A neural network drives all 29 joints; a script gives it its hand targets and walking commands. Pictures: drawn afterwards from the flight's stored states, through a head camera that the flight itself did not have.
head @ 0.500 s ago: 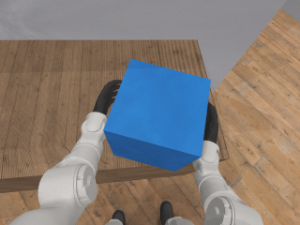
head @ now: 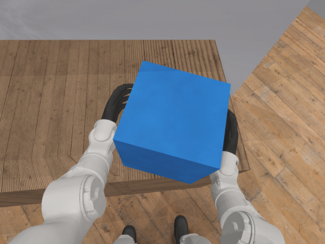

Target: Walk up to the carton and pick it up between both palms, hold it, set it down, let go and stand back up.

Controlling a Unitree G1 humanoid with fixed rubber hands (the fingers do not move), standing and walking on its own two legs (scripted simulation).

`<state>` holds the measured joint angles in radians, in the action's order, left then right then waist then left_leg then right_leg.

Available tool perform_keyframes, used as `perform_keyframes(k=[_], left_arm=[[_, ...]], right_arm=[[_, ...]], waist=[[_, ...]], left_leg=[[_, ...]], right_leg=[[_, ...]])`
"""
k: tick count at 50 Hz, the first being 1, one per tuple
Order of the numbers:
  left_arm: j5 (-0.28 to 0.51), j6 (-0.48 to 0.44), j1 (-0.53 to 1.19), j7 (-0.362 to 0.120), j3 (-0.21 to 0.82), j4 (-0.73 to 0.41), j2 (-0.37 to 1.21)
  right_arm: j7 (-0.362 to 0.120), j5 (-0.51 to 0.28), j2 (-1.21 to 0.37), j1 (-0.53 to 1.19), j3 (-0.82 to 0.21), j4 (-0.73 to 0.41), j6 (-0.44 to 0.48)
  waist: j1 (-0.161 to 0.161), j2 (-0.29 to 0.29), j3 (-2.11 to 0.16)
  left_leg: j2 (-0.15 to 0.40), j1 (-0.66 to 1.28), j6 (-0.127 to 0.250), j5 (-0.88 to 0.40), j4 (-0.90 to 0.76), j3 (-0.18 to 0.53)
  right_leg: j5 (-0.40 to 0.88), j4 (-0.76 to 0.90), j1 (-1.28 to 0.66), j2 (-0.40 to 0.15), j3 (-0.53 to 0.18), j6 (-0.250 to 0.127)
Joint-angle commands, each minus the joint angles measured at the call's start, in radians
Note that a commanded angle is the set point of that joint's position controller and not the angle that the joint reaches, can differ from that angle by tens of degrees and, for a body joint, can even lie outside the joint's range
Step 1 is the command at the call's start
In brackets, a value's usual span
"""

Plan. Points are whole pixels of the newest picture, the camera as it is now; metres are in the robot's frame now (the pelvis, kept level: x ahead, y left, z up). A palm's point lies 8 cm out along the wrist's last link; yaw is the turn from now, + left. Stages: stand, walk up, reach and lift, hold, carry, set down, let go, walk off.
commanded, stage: set down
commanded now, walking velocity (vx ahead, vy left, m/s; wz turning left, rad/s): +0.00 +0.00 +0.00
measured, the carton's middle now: (169, 130) +0.39 -0.02 -0.06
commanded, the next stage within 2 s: none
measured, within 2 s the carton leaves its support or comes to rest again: neither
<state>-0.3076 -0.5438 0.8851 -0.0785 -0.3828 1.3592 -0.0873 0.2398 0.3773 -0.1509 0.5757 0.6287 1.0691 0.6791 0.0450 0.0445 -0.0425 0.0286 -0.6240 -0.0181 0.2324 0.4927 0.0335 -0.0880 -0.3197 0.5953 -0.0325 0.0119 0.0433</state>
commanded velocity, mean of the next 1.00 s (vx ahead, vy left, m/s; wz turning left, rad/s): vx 0.00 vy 0.00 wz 0.00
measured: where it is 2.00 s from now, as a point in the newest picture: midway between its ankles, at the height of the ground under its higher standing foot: outside the picture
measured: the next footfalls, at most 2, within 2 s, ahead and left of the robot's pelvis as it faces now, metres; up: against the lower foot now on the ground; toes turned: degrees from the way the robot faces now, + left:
none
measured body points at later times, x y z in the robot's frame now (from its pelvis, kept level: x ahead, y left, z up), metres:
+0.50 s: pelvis +0.00 +0.00 +0.00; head +0.15 +0.03 +0.42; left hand +0.44 +0.13 -0.04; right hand +0.36 -0.17 -0.04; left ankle -0.02 +0.12 -0.73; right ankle +0.02 -0.16 -0.73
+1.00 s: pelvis -0.02 +0.03 -0.02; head +0.13 +0.06 +0.40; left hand +0.44 +0.19 -0.04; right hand +0.36 -0.17 -0.06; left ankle -0.02 +0.12 -0.73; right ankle +0.02 -0.16 -0.73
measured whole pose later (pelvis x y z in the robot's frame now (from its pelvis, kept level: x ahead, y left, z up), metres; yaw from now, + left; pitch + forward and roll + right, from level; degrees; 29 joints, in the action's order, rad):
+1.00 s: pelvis -0.02 +0.03 -0.02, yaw -2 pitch +28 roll -5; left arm -0.02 -0.49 0.97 0.01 -0.11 1.48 -0.21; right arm 0.22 0.09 0.03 0.71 0.43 1.33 0.60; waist 0.05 -0.01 -0.18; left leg 0.03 -0.90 -0.01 0.29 0.70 0.03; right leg -0.09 -0.42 0.81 -0.03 0.01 0.07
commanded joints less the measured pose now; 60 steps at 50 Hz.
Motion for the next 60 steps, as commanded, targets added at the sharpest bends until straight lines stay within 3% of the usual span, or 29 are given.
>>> perform_keyframes(k=[1,2,3,5,6,7,8,9,10,13,14,18,23,26,28,30,31,33,37,43,45,46,47,48,51,52,57,59,60], left_arm=[[-0.190,-0.005,0.373,-0.054,0.033,0.047,0.366],[-0.176,-0.004,0.361,-0.043,0.024,0.039,0.301],[-0.195,0.007,0.384,-0.055,0.028,0.037,0.431],[-0.189,0.009,0.402,-0.048,0.008,0.028,0.347],[-0.215,0.018,0.394,-0.064,0.010,0.017,0.464],[-0.182,0.014,0.336,-0.042,0.022,0.020,0.312],[-0.191,0.013,0.367,-0.036,0.007,-0.002,0.339],[-0.195,0.014,0.398,-0.042,-0.002,-0.014,0.394],[-0.203,0.017,0.362,-0.031,-0.013,0.011,0.304],[-0.213,0.024,0.364,-0.025,-0.012,-0.030,0.338],[-0.193,0.029,0.362,-0.013,-0.029,-0.018,0.215],[-0.151,0.036,0.368,0.012,-0.006,-0.062,0.209],[-0.090,0.042,0.368,0.041,-0.011,-0.041,0.095],[-0.016,0.041,0.389,0.067,0.030,-0.102,-0.018],[0.032,0.037,0.390,0.064,0.056,-0.033,-0.005],[0.082,0.029,0.381,0.080,0.090,-0.038,-0.102],[0.087,0.026,0.418,0.075,0.103,-0.024,-0.059],[0.135,0.015,0.414,0.083,0.115,0.015,-0.133],[0.205,0.023,0.418,0.104,0.165,0.074,-0.210],[0.356,0.025,0.458,0.112,0.274,0.038,-0.272],[0.391,0.030,0.482,0.096,0.326,0.134,-0.244],[0.395,0.033,0.481,0.087,0.352,0.141,-0.241],[0.421,0.025,0.495,0.083,0.358,0.116,-0.263],[0.453,0.018,0.492,0.084,0.391,0.133,-0.252],[0.482,0.009,0.522,0.076,0.426,0.130,-0.284],[0.508,0.011,0.548,0.083,0.444,0.054,-0.279],[0.567,0.030,0.636,0.100,0.503,0.017,-0.313],[0.575,0.043,0.595,0.089,0.488,0.049,-0.346],[0.571,0.049,0.599,0.087,0.503,0.035,-0.351]], right_arm=[[-0.163,0.276,-0.440,0.394,-0.146,0.214,-0.022],[-0.154,0.260,-0.371,0.396,-0.125,0.199,-0.027],[-0.157,0.287,-0.507,0.438,-0.124,0.195,-0.033],[-0.156,0.283,-0.426,0.404,-0.100,0.215,-0.041],[-0.160,0.305,-0.584,0.409,-0.120,0.227,-0.053],[-0.158,0.262,-0.368,0.369,-0.125,0.214,-0.032],[-0.151,0.285,-0.410,0.386,-0.069,0.222,-0.038],[-0.148,0.303,-0.495,0.402,-0.066,0.220,-0.041],[-0.144,0.267,-0.380,0.388,-0.075,0.224,-0.038],[-0.145,0.285,-0.461,0.377,-0.071,0.231,-0.049],[-0.130,0.245,-0.334,0.343,-0.078,0.215,-0.048],[-0.106,0.238,-0.283,0.381,-0.039,0.225,-0.051],[-0.086,0.149,-0.217,0.388,-0.108,0.237,-0.054],[-0.073,0.075,-0.090,0.363,-0.129,0.244,-0.054],[-0.063,0.024,-0.118,0.378,-0.185,0.280,-0.054],[-0.054,-0.037,0.018,0.378,-0.213,0.217,-0.031],[-0.053,-0.049,-0.045,0.401,-0.234,0.231,-0.029],[-0.042,-0.097,0.043,0.418,-0.276,0.239,-0.017],[-0.026,-0.196,0.166,0.445,-0.304,0.298,-0.015],[-0.032,-0.344,0.261,0.473,-0.372,0.233,-0.031],[-0.040,-0.356,0.259,0.505,-0.395,0.299,-0.048],[-0.036,-0.348,0.270,0.476,-0.375,0.328,-0.055],[-0.040,-0.357,0.269,0.507,-0.365,0.293,-0.060],[-0.047,-0.360,0.286,0.493,-0.363,0.305,-0.065],[-0.058,-0.386,0.314,0.552,-0.359,0.272,-0.076],[-0.065,-0.392,0.364,0.593,-0.348,0.246,-0.076],[-0.079,-0.417,0.444,0.660,-0.321,0.215,-0.121],[-0.087,-0.450,0.407,0.660,-0.384,0.195,-0.151],[-0.083,-0.447,0.411,0.616,-0.364,0.230,-0.162]], waist=[[-0.003,-0.131,-0.549],[0.001,-0.139,-0.552],[0.015,-0.122,-0.491],[0.002,-0.128,-0.523],[0.017,-0.122,-0.435],[0.002,-0.141,-0.556],[0.027,-0.144,-0.509],[0.021,-0.132,-0.476],[-0.007,-0.160,-0.513],[0.008,-0.136,-0.482],[-0.006,-0.148,-0.515],[0.025,-0.151,-0.547],[0.017,-0.123,-0.587],[0.023,-0.166,-0.735],[0.035,-0.128,-0.698],[0.052,-0.125,-0.830],[0.067,-0.125,-0.825],[0.057,-0.113,-0.862],[0.075,-0.138,-0.864],[0.107,-0.156,-0.967],[0.116,-0.168,-0.888],[0.147,-0.169,-0.877],[0.134,-0.178,-0.904],[0.161,-0.187,-0.881],[0.140,-0.191,-0.910],[0.152,-0.227,-0.957],[0.168,-0.279,-1.006],[0.134,-0.225,-0.969],[0.159,-0.224,-0.941]], left_leg=[[-0.046,0.124,-0.005,-0.263,-0.013,-0.115],[-0.047,0.137,-0.005,-0.283,0.006,-0.120],[-0.049,0.126,-0.002,-0.260,0.004,-0.108],[-0.049,0.135,0.002,-0.245,-0.008,-0.114],[-0.050,0.123,0.009,-0.220,-0.005,-0.114],[-0.040,0.174,-0.005,-0.318,-0.011,-0.116],[-0.048,0.178,-0.010,-0.328,0.006,-0.119],[-0.050,0.168,-0.010,-0.298,0.014,-0.119],[-0.047,0.175,-0.006,-0.318,0.017,-0.122],[-0.047,0.172,-0.003,-0.303,0.017,-0.121],[-0.055,0.171,0.000,-0.289,0.017,-0.128],[-0.043,0.188,-0.013,-0.338,0.032,-0.119],[-0.052,0.110,-0.011,-0.326,0.048,-0.128],[-0.049,0.150,-0.030,-0.413,0.074,-0.121],[-0.055,0.088,-0.019,-0.380,0.089,-0.114],[-0.062,0.097,-0.039,-0.475,0.118,-0.118],[-0.067,0.071,-0.043,-0.482,0.139,-0.105],[-0.071,0.000,-0.045,-0.463,0.147,-0.107],[-0.059,0.068,-0.060,-0.484,0.178,-0.102],[-0.055,0.144,-0.078,-0.526,0.234,-0.075],[-0.050,0.138,-0.075,-0.495,0.241,-0.063],[-0.048,0.162,-0.078,-0.499,0.228,-0.053],[-0.048,0.153,-0.080,-0.452,0.233,-0.045],[-0.045,0.154,-0.084,-0.424,0.232,-0.025],[-0.039,0.190,-0.086,-0.412,0.237,-0.015],[-0.036,0.230,-0.097,-0.415,0.241,-0.004],[-0.021,0.287,-0.123,-0.388,0.240,0.024],[-0.038,0.252,-0.098,-0.371,0.243,0.008],[-0.037,0.255,-0.095,-0.357,0.217,0.003]], right_leg=[[0.170,-0.077,-0.291,0.027,0.100,-0.023],[0.164,-0.083,-0.281,0.027,0.101,-0.021],[0.144,-0.081,-0.273,0.021,0.110,-0.018],[0.128,-0.075,-0.268,0.022,0.117,-0.021],[0.092,-0.071,-0.262,0.019,0.107,-0.018],[0.185,-0.071,-0.290,0.025,0.113,-0.027],[0.158,-0.074,-0.251,0.029,0.112,-0.025],[0.104,-0.064,-0.225,0.025,0.122,-0.029],[0.117,-0.076,-0.227,0.029,0.113,-0.024],[0.110,-0.074,-0.238,0.030,0.110,-0.023],[0.113,-0.082,-0.250,0.024,0.104,-0.026],[0.131,-0.086,-0.230,0.036,0.118,-0.020],[0.210,-0.121,-0.263,0.039,0.083,-0.022],[0.318,-0.148,-0.294,0.048,0.079,-0.021],[0.328,-0.168,-0.291,0.041,0.060,-0.017],[0.465,-0.196,-0.344,0.052,0.045,-0.017],[0.456,-0.214,-0.328,0.052,0.043,-0.005],[0.518,-0.247,-0.376,0.044,0.028,-0.002],[0.404,-0.250,-0.235,0.069,0.031,-0.008],[0.363,-0.265,-0.120,0.087,0.041,-0.027],[0.276,-0.261,-0.050,0.079,0.052,-0.033],[0.281,-0.237,-0.041,0.082,0.065,-0.036],[0.244,-0.251,-0.030,0.082,0.063,-0.037],[0.206,-0.262,0.009,0.082,0.068,-0.035],[0.165,-0.263,0.032,0.073,0.071,-0.040],[0.173,-0.274,0.059,0.078,0.078,-0.044],[0.103,-0.276,0.126,0.083,0.100,-0.052],[0.122,-0.261,0.052,0.076,0.078,-0.047],[0.116,-0.269,0.035,0.075,0.085,-0.040]])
